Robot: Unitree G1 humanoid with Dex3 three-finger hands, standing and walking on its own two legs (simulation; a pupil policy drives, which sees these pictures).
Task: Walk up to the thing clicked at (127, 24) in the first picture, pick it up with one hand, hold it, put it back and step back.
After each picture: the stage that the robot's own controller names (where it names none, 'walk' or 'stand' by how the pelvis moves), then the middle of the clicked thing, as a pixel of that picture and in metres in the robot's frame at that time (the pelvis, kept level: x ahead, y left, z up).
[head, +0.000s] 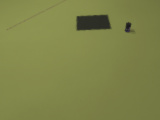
stand; (127, 27) +1.72 -0.51 -0.72
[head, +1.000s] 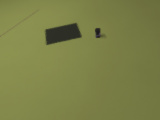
walk; (97, 32) +1.65 -0.01 -0.69
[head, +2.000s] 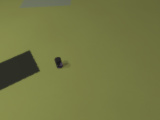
walk; (58, 62) +1.06 +0.35 -0.71
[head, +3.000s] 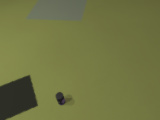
walk; (60, 98) +0.66 +0.31 -0.72
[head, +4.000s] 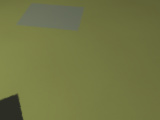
stand; out of the picture +0.43 +0.26 -0.70
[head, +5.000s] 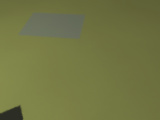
stand; out of the picture +0.37 +0.27 -0.72
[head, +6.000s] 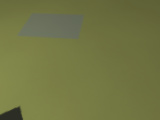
stand; out of the picture +0.37 +0.27 -0.73
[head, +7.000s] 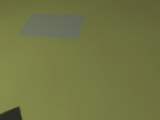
stand; out of the picture +0.37 +0.27 -0.73
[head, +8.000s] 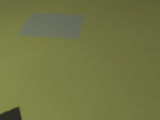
stand; out of the picture +0.36 +0.27 -0.73
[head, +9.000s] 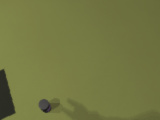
go down; (45, 106) +0.41 +0.26 -0.61
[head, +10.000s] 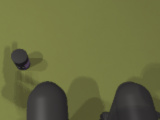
go down; (21, 60) +0.45 +0.30 -0.30
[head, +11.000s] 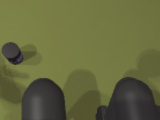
close in; (13, 54) +0.45 +0.31 -0.29
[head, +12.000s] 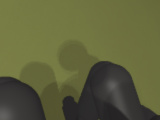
close in; out of the picture +0.43 +0.35 -0.22
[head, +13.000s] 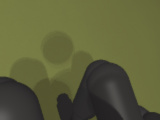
close; out of the picture +0.40 +0.34 -0.22
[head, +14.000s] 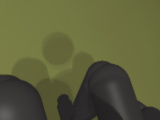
lift; out of the picture +0.38 +0.32 -0.22
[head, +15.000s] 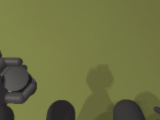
lift; (21, 83) +0.33 +0.23 -0.02
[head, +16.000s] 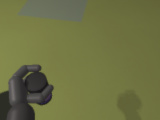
hold; (39, 89) +0.33 +0.19 +0.01
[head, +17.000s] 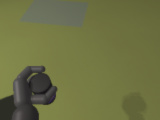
hold; (43, 89) +0.33 +0.18 +0.02
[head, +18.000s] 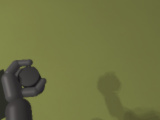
crouch; (32, 81) +0.37 +0.20 -0.05
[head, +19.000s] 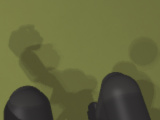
lower; out of the picture +0.48 +0.31 -0.10
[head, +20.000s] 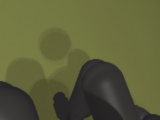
lower; out of the picture +0.41 +0.34 -0.23
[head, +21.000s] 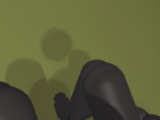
lower; out of the picture +0.41 +0.35 -0.23
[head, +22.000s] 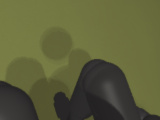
lower; out of the picture +0.41 +0.35 -0.23
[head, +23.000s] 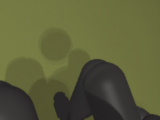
lower; out of the picture +0.41 +0.35 -0.23
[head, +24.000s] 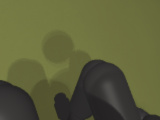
open; out of the picture +0.41 +0.33 -0.23
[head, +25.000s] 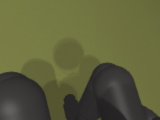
stand; out of the picture +0.41 +0.32 -0.23
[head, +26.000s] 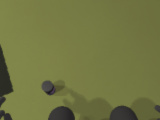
walk; (48, 88) +0.43 +0.24 -0.50
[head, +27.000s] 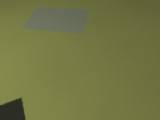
stand; out of the picture +0.39 +0.22 -0.67
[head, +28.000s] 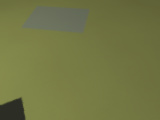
stand; out of the picture +0.38 +0.22 -0.67
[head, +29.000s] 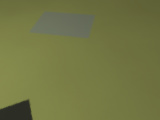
stand; out of the picture +0.40 +0.21 -0.72
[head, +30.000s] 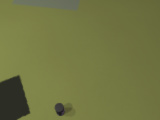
walk; (59, 109) +0.46 +0.18 -0.71
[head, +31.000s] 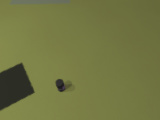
walk; (60, 85) +0.67 +0.27 -0.69
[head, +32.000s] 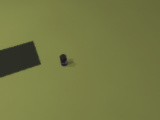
stand; (63, 60) +1.01 +0.25 -0.70
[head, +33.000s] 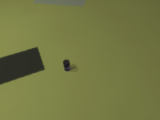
stand; (66, 65) +1.02 +0.24 -0.72
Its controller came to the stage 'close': yes
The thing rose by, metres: 0.72
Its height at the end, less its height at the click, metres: +0.00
